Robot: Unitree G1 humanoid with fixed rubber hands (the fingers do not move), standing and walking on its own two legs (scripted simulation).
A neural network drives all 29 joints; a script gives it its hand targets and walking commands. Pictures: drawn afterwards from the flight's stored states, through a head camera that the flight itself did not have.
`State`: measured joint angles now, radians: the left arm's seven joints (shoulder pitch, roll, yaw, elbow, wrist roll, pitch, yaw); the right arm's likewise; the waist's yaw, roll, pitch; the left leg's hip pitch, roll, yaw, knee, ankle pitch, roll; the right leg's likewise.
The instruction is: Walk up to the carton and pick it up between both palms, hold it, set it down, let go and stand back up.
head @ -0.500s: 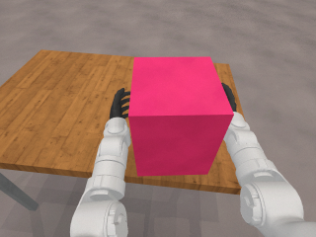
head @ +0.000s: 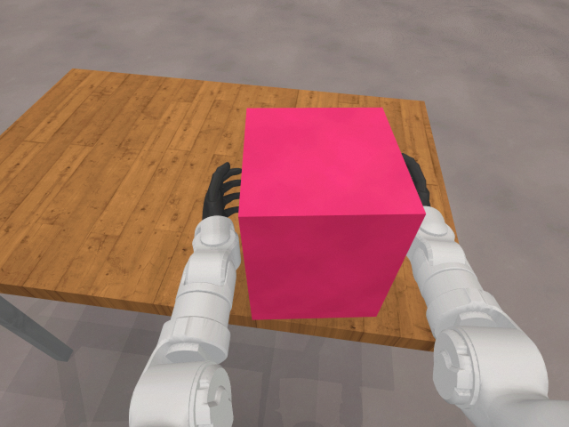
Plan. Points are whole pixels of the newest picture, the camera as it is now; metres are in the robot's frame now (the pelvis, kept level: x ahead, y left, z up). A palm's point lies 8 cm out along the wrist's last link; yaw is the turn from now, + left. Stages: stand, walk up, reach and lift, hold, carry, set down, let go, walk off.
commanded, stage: set down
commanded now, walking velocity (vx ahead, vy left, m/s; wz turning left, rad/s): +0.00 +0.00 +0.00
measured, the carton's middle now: (314, 217) +0.40 +0.00 +0.06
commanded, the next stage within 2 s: none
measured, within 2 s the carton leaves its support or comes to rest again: rests again in 1.00 s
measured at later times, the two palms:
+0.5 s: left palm (219, 222) +0.38 +0.14 +0.06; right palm (410, 212) +0.41 -0.15 +0.07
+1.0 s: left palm (222, 230) +0.38 +0.14 +0.04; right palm (406, 220) +0.41 -0.15 +0.05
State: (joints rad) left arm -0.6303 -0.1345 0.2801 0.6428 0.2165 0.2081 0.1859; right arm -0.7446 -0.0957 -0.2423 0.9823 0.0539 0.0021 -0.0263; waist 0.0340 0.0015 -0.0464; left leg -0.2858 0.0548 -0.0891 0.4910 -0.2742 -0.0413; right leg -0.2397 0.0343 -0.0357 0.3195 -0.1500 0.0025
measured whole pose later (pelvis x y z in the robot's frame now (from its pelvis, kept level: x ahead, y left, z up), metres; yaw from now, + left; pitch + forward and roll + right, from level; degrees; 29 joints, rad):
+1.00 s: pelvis +0.01 +0.00 +0.00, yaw +0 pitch +8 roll -3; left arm -0.63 -0.13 0.28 0.81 0.26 -0.01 0.20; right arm -0.71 -0.08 -0.33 1.05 -0.07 -0.18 0.01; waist 0.06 0.00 -0.05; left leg -0.36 0.06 -0.09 0.49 -0.27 -0.04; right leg -0.31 0.03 -0.04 0.32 -0.15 0.00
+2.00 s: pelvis +0.00 -0.01 +0.00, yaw +0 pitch +11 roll -2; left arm -0.63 -0.07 0.27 0.85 0.08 -0.07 0.24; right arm -0.72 -0.15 -0.08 1.10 0.10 -0.20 -0.07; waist 0.07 0.00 -0.09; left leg -0.43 0.06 -0.08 0.49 -0.25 -0.05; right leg -0.41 0.04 -0.04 0.36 -0.15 -0.01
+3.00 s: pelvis -0.07 -0.03 -0.01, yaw +0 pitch +4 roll -1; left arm -0.34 0.02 0.15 0.68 -0.06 -0.08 0.22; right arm -0.44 -0.18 -0.02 0.96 0.15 -0.20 0.05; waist 0.06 0.00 -0.07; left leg -0.40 0.06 -0.08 0.49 -0.17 -0.05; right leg -0.40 0.04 -0.04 0.42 -0.09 -0.03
